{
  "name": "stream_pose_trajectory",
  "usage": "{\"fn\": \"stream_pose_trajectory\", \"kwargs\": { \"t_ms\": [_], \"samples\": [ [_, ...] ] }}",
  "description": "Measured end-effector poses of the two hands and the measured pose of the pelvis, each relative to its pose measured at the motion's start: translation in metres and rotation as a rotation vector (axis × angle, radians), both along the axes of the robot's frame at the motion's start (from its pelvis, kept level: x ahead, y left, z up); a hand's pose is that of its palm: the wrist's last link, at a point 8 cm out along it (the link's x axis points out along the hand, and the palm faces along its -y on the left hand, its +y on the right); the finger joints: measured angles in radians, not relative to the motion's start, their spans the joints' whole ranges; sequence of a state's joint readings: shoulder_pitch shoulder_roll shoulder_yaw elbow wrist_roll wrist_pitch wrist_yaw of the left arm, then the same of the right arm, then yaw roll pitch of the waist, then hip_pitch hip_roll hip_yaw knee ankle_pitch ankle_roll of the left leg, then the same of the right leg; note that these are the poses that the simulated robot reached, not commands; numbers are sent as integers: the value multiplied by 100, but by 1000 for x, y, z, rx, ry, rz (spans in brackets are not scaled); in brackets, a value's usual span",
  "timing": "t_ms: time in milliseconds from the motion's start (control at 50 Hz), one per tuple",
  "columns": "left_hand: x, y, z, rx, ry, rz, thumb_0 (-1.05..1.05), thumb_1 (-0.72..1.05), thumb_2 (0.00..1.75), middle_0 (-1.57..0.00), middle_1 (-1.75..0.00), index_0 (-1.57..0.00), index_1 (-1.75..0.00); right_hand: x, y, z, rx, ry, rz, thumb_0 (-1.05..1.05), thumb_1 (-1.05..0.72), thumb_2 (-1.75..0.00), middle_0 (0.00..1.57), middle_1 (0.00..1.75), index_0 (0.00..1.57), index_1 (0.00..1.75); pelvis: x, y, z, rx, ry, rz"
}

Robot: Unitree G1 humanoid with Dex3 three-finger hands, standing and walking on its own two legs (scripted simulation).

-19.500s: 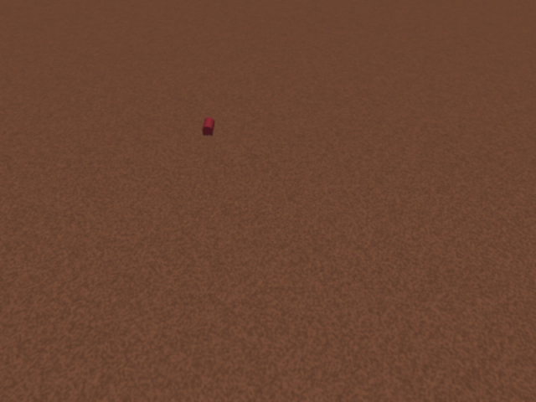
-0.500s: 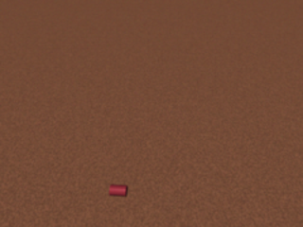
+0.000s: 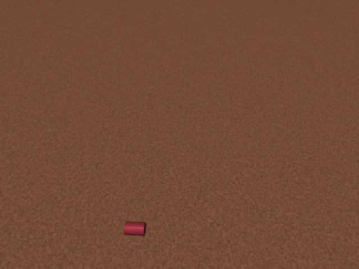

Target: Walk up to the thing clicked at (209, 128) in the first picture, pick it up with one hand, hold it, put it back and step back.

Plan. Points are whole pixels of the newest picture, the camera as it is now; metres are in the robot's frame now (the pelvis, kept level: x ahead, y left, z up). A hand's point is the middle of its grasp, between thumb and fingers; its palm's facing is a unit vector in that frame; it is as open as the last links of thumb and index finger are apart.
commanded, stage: stand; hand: left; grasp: from above
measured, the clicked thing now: (135, 228) +0.49 +0.23 -0.75
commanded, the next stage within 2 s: rise first in 1.44 s
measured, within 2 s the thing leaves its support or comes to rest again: neither
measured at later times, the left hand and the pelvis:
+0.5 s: hand out of the picture +0.09 +0.26 -0.15, palm faces -0.02 -0.94 -0.35, open 7.4 cm; pelvis +0.01 +0.00 +0.00, yaw +0 degrees
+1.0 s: hand out of the picture +0.08 +0.26 -0.15, palm faces -0.02 -0.94 -0.35, open 7.4 cm; pelvis +0.01 +0.00 +0.00, yaw +0 degrees
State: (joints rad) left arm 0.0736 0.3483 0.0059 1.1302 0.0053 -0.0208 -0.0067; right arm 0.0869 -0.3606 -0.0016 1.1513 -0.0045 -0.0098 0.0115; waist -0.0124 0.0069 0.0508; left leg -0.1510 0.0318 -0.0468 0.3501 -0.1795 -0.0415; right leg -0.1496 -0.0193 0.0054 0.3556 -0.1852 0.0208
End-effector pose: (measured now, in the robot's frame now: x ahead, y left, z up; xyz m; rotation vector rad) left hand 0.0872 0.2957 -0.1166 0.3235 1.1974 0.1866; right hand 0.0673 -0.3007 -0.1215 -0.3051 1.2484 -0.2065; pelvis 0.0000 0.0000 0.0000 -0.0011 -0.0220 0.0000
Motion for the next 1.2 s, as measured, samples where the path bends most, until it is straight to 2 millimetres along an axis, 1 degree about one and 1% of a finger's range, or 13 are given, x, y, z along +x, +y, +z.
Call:
{"fn": "stream_pose_trajectory", "kwargs": {
  "t_ms": [180,440,640,860,1040,1200],
  "samples": [
    [7,2,2,8,0,4,0,90,90,-21,-30,-20,-30,8,2,0,3,-3,5,0,-90,-89,21,30,21,30,6,-1,0,-2,0,0],
    [0,4,1,6,13,19,0,90,90,-21,-30,-20,-30,17,6,1,6,-25,16,0,-90,-89,21,30,21,30,7,1,1,-2,-7,-2],
    [-11,6,-1,6,33,25,0,90,90,-21,-30,-20,-30,12,7,1,4,-14,16,0,-90,-89,21,30,21,30,5,2,1,-2,-8,-2],
    [-16,8,-1,8,43,25,0,90,90,-21,-30,-20,-30,4,8,-1,6,3,14,0,-90,-89,21,30,21,30,5,4,1,1,-6,-1],
    [-16,8,0,13,51,26,0,90,90,-21,-30,-20,-30,2,7,-3,10,16,13,0,-90,-89,21,30,21,30,7,3,1,3,-1,1],
    [-12,6,1,15,46,25,0,90,90,-21,-30,-20,-30,7,6,-3,9,11,15,0,-90,-89,21,30,21,30,10,2,1,3,-2,2]
  ]
}}
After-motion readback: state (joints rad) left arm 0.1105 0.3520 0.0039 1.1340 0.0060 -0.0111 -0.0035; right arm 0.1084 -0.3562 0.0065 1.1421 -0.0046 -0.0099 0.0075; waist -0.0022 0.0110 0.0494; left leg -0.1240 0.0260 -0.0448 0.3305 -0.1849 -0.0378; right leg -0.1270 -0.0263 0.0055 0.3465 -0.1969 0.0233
